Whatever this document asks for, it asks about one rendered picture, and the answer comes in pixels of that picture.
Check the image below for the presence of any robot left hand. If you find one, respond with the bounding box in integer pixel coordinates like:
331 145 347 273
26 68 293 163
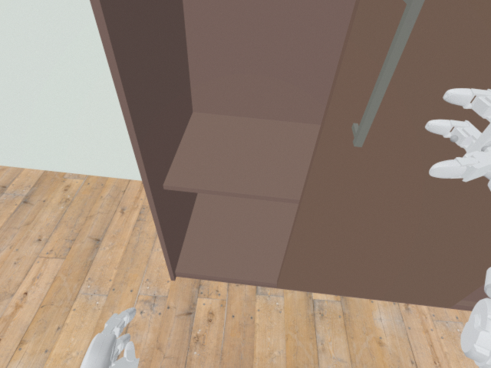
80 307 140 368

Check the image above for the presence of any robot right upper arm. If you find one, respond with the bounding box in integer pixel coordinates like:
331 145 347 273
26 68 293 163
460 298 491 368

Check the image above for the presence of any handle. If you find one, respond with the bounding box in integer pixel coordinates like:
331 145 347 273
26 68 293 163
352 0 425 147

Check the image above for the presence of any robot right hand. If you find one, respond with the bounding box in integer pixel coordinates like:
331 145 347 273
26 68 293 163
425 88 491 182

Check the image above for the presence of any wardrobe door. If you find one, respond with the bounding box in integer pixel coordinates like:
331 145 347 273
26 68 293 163
277 0 491 308
462 284 490 302

